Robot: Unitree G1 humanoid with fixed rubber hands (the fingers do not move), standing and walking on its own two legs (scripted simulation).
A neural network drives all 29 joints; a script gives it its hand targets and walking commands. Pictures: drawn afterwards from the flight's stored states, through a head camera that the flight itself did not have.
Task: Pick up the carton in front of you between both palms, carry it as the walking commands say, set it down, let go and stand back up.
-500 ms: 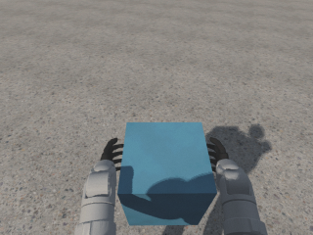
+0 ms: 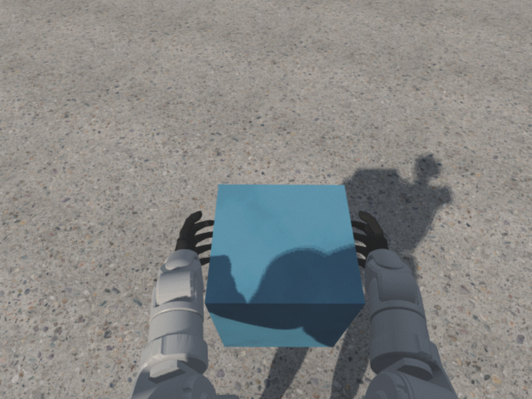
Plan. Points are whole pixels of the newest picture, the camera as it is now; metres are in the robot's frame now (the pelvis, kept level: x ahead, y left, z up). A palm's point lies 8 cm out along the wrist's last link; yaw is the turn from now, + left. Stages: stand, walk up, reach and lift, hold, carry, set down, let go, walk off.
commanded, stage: set down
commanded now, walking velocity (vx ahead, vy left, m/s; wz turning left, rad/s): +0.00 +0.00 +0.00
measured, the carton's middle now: (280, 271) +0.33 +0.00 -0.07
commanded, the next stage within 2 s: none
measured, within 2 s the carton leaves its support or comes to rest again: neither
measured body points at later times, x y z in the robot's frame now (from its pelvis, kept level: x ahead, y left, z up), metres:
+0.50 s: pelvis -0.03 -0.01 -0.12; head +0.17 +0.00 +0.28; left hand +0.38 +0.15 -0.19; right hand +0.39 -0.15 -0.19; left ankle +0.05 +0.10 -0.73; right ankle +0.02 -0.12 -0.73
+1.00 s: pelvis -0.06 -0.01 -0.25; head +0.22 +0.01 +0.10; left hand +0.43 +0.15 -0.35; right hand +0.43 -0.15 -0.35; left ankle +0.05 +0.10 -0.73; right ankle +0.02 -0.12 -0.73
